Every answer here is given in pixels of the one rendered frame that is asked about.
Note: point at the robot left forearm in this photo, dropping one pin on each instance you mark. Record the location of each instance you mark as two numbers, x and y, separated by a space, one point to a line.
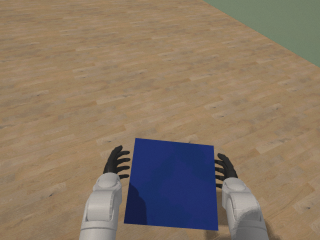
101 212

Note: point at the left robot hand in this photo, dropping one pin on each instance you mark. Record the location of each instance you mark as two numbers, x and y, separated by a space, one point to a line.
113 162

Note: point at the carton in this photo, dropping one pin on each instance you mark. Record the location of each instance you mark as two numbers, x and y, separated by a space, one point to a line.
172 184

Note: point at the robot right forearm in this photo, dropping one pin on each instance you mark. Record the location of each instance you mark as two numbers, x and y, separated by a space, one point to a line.
244 214

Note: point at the right robot hand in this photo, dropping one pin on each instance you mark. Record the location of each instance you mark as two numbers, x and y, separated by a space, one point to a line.
227 170

